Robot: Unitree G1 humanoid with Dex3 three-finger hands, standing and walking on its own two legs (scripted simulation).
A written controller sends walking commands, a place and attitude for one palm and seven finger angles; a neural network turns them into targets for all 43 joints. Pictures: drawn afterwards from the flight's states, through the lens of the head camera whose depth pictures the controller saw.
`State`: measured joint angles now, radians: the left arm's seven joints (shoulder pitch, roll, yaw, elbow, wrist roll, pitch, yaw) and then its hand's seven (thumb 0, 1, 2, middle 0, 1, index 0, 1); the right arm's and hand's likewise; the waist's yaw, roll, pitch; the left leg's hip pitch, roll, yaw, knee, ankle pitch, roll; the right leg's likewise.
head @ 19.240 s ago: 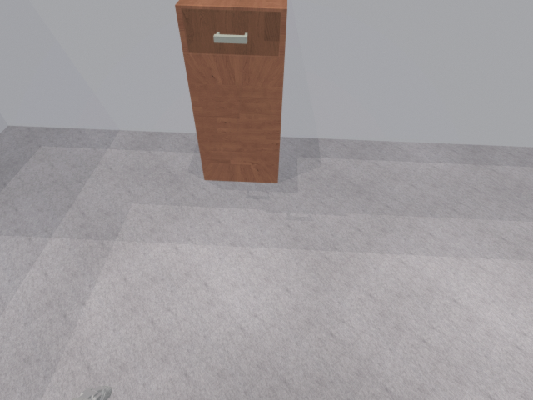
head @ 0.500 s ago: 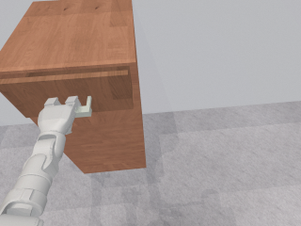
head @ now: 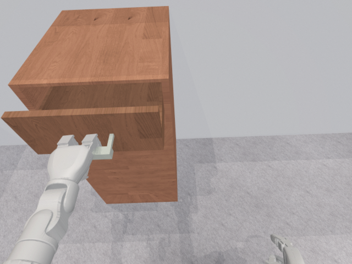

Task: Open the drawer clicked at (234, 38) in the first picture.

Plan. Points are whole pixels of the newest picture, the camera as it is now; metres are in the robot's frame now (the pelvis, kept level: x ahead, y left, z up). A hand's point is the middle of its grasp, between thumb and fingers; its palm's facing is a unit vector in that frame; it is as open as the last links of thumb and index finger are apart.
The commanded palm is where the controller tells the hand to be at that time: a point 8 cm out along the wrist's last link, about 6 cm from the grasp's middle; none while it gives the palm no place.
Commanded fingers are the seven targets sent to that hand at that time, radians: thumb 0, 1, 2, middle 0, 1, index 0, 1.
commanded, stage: pull the drawer open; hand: left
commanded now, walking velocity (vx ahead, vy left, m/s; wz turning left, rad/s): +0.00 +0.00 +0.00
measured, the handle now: (88, 146) +0.38 +0.25 +0.04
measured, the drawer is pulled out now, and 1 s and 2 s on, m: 0.10 0.23 0.30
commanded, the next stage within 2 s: open the thumb to release the handle in 2.00 s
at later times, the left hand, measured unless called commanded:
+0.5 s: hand (75, 199) +0.25 +0.25 +0.02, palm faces -0.01 -0.07 -1.00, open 5.9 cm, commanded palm +0.22 +0.26 +0.07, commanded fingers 0.00 0.90 0.90 -0.40 -1.35 -0.40 -1.35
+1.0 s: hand (68, 226) +0.19 +0.24 +0.02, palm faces -0.01 -0.08 -1.00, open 5.9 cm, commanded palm +0.16 +0.25 +0.07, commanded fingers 0.00 0.90 0.90 -0.40 -1.35 -0.40 -1.35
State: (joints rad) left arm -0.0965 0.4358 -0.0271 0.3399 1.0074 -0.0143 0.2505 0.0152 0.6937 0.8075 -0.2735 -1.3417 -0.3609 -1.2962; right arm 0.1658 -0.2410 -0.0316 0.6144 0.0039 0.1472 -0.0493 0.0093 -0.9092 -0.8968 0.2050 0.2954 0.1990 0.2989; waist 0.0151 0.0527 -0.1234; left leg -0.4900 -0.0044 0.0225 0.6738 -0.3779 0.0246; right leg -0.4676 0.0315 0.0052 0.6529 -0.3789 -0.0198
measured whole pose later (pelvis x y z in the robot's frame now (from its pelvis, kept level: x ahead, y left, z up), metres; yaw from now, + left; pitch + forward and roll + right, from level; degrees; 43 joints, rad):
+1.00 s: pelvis -0.01 -0.01 +0.00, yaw +0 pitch +8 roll +0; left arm 0.37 0.42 -0.01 -0.05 1.01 -0.02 0.33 0.03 0.68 0.82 -0.28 -1.33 -0.39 -1.32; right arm 0.10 -0.23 -0.02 0.61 -0.02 0.10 -0.03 0.01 -0.91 -0.90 0.20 0.30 0.20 0.30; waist 0.06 0.05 -0.10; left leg -0.45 0.00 0.02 0.70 -0.38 0.01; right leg -0.44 0.03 0.00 0.71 -0.40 -0.03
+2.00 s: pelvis -0.02 -0.02 -0.01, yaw -1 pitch +8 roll +0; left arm 0.71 0.46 0.04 -0.25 0.97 -0.08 0.43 0.03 0.69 0.77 -0.29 -1.31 -0.38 -1.29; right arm 0.09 -0.23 -0.01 0.55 -0.04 0.13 -0.01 0.01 -0.91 -0.90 0.20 0.30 0.20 0.30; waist 0.07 0.04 -0.10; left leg -0.50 0.02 0.03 0.77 -0.41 0.00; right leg -0.50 0.05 0.02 0.77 -0.42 -0.04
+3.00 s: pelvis -0.04 -0.02 -0.01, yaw +2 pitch +7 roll +0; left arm 0.50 0.40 -0.02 -0.14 1.01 -0.04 0.39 0.00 -0.49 0.31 -0.36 -1.23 -0.32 -1.20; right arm 0.12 -0.23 -0.01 0.60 -0.03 0.10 -0.04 0.01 -0.91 -0.90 0.20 0.30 0.20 0.30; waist 0.10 0.07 -0.09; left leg -0.50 0.00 -0.01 0.76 -0.38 0.00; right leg -0.49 0.03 -0.03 0.77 -0.40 -0.05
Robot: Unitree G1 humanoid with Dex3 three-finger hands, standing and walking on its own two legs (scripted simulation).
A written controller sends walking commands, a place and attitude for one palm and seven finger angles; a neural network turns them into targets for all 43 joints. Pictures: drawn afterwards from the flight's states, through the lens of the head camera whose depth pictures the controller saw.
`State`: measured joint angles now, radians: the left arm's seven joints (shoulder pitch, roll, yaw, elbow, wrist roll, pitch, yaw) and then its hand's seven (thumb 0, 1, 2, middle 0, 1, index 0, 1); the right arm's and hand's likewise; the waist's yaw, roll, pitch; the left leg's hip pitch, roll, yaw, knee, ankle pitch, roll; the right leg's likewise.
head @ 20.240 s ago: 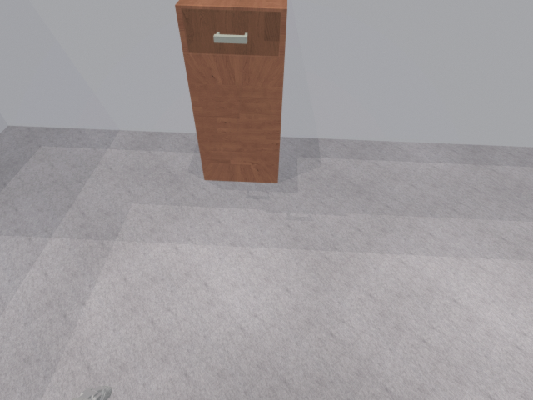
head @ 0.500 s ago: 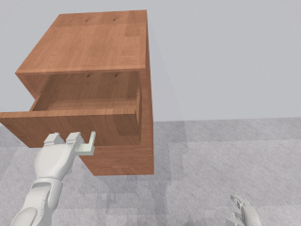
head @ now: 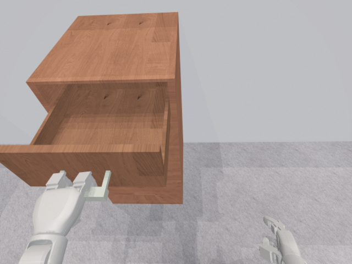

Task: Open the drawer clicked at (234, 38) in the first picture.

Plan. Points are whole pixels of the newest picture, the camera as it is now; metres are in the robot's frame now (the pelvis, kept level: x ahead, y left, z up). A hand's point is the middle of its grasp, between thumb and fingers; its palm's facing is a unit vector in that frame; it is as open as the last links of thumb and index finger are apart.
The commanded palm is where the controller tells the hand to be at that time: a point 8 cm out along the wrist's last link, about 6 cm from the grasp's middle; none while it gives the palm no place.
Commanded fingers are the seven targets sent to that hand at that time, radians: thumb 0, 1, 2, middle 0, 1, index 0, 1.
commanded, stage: pull the drawer open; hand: left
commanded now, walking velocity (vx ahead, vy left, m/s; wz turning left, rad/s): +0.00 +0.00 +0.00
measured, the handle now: (81, 184) +0.27 +0.25 +0.04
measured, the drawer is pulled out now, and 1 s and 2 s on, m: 0.23 0.30 0.30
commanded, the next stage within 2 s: open the thumb to release the handle in 1.00 s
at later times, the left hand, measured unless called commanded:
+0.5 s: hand (65, 239) +0.16 +0.25 +0.02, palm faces -0.02 -0.08 -1.00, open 5.9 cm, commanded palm +0.12 +0.27 +0.07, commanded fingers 0.00 0.90 0.90 -0.40 -1.35 -0.40 -1.35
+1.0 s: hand (61, 250) +0.14 +0.25 +0.02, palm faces -0.04 -0.08 -1.00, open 6.0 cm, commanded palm +0.09 +0.27 +0.07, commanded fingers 0.00 0.90 0.90 -0.40 -1.35 -0.40 -1.35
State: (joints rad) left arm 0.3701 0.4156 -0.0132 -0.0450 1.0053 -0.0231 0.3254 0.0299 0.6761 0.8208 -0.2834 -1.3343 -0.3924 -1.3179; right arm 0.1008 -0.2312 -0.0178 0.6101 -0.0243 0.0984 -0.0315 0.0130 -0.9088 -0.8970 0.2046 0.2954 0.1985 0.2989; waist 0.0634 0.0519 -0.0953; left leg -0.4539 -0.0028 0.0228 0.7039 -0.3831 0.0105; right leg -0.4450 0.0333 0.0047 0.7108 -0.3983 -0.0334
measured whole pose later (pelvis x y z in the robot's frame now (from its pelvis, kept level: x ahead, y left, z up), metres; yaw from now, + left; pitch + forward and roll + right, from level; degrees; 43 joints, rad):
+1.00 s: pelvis +0.00 -0.01 -0.01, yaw -1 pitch +8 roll +0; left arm 0.71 0.46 0.04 -0.25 0.97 -0.08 0.43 0.03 0.69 0.77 -0.29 -1.31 -0.38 -1.29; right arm 0.09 -0.23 -0.01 0.55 -0.04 0.13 -0.01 0.01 -0.91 -0.90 0.20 0.30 0.20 0.30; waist 0.07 0.04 -0.10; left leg -0.50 0.02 0.03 0.77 -0.41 0.00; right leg -0.50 0.05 0.02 0.77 -0.42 -0.04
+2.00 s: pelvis -0.02 -0.01 -0.01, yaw +2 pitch +7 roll +0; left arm 0.50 0.40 -0.02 -0.14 1.01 -0.04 0.39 0.00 -0.49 0.31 -0.36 -1.23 -0.32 -1.20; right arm 0.12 -0.23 -0.01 0.60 -0.03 0.10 -0.04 0.01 -0.91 -0.90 0.20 0.30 0.20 0.30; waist 0.10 0.07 -0.09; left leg -0.50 0.00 -0.01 0.76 -0.38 0.00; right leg -0.49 0.03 -0.03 0.77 -0.40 -0.05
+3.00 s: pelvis -0.01 +0.01 +0.02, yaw +2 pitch -1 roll +0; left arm 0.46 0.49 -0.02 -0.58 0.87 0.19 0.04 0.00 -0.49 0.30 -0.32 -1.20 -0.33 -1.21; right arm 0.09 -0.25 0.07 0.55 0.02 0.13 0.00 0.01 -0.91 -0.90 0.20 0.30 0.20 0.30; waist 0.12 0.13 -0.04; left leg -0.19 -0.02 0.00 0.49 -0.27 0.02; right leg -0.16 0.02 -0.02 0.47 -0.29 -0.02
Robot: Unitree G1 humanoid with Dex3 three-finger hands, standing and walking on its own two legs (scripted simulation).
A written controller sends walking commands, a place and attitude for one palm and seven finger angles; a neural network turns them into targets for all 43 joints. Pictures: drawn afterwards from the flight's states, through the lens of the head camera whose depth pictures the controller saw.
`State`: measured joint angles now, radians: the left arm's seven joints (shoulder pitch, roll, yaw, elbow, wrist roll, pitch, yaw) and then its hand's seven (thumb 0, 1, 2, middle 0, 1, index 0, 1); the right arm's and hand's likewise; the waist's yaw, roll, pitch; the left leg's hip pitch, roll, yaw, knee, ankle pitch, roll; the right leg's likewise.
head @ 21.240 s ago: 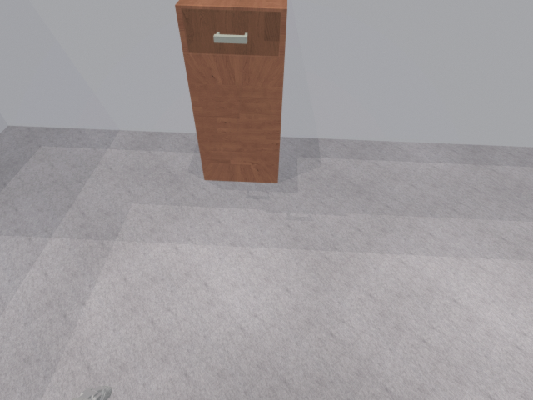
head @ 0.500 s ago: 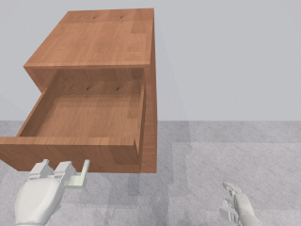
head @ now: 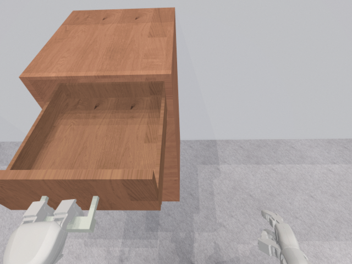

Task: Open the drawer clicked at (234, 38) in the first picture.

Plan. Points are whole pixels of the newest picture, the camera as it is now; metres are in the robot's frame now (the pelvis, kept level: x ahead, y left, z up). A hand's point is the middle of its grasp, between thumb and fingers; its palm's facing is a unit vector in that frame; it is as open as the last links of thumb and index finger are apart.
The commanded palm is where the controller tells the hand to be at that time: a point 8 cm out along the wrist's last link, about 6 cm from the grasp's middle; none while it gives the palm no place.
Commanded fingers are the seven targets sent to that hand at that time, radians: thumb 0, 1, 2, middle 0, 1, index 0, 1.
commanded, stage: open the thumb to release the handle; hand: left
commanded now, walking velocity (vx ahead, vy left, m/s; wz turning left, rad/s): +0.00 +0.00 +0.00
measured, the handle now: (65, 212) +0.20 +0.26 +0.05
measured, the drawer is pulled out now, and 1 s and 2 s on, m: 0.30 0.30 0.30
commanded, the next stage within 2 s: lift the hand off the handle in 0.60 s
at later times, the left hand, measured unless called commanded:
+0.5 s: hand (58, 244) +0.14 +0.25 +0.03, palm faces +0.00 -0.08 -1.00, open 10.1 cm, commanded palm +0.11 +0.26 +0.08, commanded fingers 0.00 -0.50 0.30 -0.30 -1.20 -0.30 -1.20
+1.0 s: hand (59, 244) +0.14 +0.25 +0.03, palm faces +0.02 -0.08 -1.00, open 13.8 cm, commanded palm +0.12 +0.25 +0.08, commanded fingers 0.00 -0.50 0.30 -0.30 -1.20 -0.30 -1.20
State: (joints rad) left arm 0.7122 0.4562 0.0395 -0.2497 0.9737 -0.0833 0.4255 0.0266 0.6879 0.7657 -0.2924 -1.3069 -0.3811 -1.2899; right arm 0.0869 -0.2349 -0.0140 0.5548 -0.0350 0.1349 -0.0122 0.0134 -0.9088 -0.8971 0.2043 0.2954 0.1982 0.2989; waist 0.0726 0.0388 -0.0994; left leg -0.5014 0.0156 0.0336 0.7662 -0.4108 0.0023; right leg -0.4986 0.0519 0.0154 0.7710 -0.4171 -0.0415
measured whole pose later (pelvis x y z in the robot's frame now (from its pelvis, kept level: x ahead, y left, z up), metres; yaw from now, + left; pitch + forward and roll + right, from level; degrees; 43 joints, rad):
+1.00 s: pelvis -0.02 +0.00 +0.00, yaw +3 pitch +7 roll +0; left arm 0.50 0.40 -0.02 -0.14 1.01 -0.04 0.39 0.00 -0.49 0.31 -0.36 -1.23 -0.32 -1.20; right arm 0.12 -0.23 -0.01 0.60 -0.03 0.10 -0.04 0.01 -0.91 -0.90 0.20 0.30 0.20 0.30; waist 0.10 0.07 -0.09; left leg -0.50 0.00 -0.01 0.76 -0.38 0.00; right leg -0.49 0.03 -0.03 0.77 -0.40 -0.05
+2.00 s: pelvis -0.01 +0.01 +0.03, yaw +3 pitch -1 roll +0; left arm 0.46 0.49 -0.02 -0.58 0.87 0.19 0.04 0.00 -0.49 0.30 -0.32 -1.20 -0.33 -1.21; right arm 0.09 -0.25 0.07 0.55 0.02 0.13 0.00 0.01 -0.91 -0.90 0.20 0.30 0.20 0.30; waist 0.12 0.13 -0.04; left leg -0.19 -0.02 0.00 0.49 -0.27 0.02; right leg -0.16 0.02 -0.02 0.47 -0.29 -0.02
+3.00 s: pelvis -0.02 +0.01 +0.03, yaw +4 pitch -1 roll -1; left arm 0.51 0.65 0.21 -0.60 0.72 0.03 -0.01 0.00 -0.49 0.30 -0.32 -1.20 -0.32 -1.20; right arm 0.12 -0.26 0.05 0.54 0.03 0.07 -0.01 0.02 -0.91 -0.90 0.20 0.30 0.20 0.30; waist 0.12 0.11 -0.02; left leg -0.22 -0.01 -0.03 0.52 -0.27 0.02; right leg -0.17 0.03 -0.04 0.46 -0.27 -0.02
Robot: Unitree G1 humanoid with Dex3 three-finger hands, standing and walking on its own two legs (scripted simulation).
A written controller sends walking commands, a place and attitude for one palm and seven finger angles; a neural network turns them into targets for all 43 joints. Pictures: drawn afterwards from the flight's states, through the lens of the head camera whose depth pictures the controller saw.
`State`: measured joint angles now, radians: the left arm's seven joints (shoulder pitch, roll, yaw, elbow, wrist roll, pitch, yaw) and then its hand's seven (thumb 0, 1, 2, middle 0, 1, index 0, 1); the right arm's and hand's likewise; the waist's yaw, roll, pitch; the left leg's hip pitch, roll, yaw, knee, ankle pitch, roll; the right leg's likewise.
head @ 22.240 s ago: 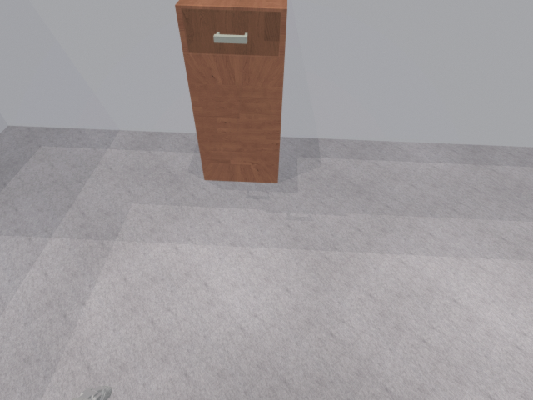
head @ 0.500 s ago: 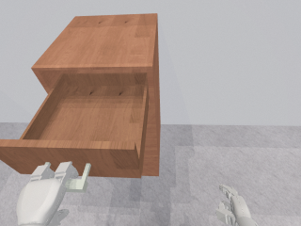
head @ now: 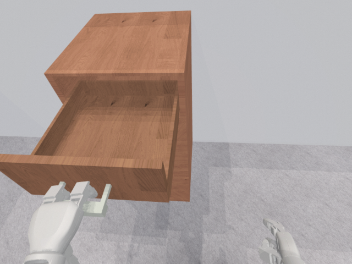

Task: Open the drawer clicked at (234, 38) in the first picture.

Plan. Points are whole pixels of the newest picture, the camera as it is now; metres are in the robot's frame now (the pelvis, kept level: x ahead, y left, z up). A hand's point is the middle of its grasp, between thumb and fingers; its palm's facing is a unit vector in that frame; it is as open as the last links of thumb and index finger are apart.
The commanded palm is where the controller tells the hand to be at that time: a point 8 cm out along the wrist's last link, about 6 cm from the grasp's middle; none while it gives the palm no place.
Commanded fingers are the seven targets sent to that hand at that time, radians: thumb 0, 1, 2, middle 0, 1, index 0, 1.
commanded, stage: lift the hand off the handle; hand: left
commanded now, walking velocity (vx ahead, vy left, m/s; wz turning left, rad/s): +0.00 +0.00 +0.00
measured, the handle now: (80, 197) +0.23 +0.25 +0.05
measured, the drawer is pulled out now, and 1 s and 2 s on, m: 0.30 0.30 0.30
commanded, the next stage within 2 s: draw the hand back to the body in 1.30 s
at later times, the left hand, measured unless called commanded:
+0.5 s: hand (59, 210) +0.18 +0.26 +0.08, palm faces +0.05 -0.11 -0.99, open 13.5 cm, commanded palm +0.16 +0.25 +0.15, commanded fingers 0.00 -0.50 0.30 -0.30 -1.20 -0.30 -1.20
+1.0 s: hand (49, 186) +0.20 +0.24 +0.17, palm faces +0.15 -0.11 -0.98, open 13.8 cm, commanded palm +0.15 +0.24 +0.22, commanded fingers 0.00 -0.50 0.30 -0.30 -1.20 -0.30 -1.20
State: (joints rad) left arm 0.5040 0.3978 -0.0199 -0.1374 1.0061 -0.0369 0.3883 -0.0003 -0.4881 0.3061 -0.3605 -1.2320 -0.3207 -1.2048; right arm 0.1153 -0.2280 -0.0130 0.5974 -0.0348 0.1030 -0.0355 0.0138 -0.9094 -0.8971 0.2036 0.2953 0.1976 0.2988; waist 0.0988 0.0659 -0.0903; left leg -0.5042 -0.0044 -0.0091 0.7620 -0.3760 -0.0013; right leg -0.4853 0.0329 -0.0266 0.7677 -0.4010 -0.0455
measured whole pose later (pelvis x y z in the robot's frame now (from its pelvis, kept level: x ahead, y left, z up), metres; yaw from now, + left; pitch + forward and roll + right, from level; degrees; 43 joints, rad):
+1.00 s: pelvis +0.01 +0.02 +0.03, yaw +0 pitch -1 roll +0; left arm 0.46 0.49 -0.02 -0.58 0.87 0.19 0.04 0.00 -0.49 0.30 -0.32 -1.20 -0.33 -1.21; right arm 0.09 -0.25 0.07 0.55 0.02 0.13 0.00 0.01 -0.91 -0.90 0.20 0.30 0.20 0.30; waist 0.12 0.13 -0.04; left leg -0.19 -0.02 0.00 0.49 -0.27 0.02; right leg -0.16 0.02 -0.02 0.47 -0.29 -0.02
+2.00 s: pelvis +0.00 +0.02 +0.03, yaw +1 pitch -1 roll -1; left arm 0.51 0.65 0.21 -0.60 0.72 0.03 -0.01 0.00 -0.49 0.30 -0.32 -1.20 -0.32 -1.20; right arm 0.12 -0.26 0.05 0.54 0.03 0.07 -0.01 0.02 -0.91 -0.90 0.20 0.30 0.20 0.30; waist 0.12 0.11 -0.02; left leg -0.22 -0.01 -0.03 0.52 -0.27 0.02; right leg -0.17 0.03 -0.04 0.46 -0.27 -0.02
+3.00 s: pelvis +0.01 -0.01 +0.03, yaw +2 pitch -4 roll +0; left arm 0.51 0.34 0.31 -0.52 -0.08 -0.12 0.10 0.01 0.83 0.88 -0.22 -0.34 -0.22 -0.34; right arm 0.17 -0.20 0.02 0.63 0.01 -0.10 -0.07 0.02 -0.91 -0.90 0.20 0.30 0.20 0.30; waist 0.06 0.07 0.01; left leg -0.11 0.01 -0.05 0.41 -0.23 -0.01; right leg -0.06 0.05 -0.06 0.37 -0.25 -0.05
